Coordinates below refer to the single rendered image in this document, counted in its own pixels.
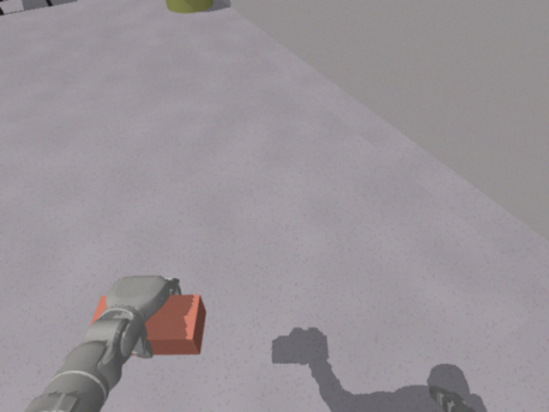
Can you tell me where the left robot hand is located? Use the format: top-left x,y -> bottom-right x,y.
106,276 -> 181,358

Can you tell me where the carton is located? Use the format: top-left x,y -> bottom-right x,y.
90,294 -> 206,355

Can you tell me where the right robot hand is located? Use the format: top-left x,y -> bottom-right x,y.
430,386 -> 476,412

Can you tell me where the left robot arm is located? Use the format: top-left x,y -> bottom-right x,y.
24,305 -> 144,412

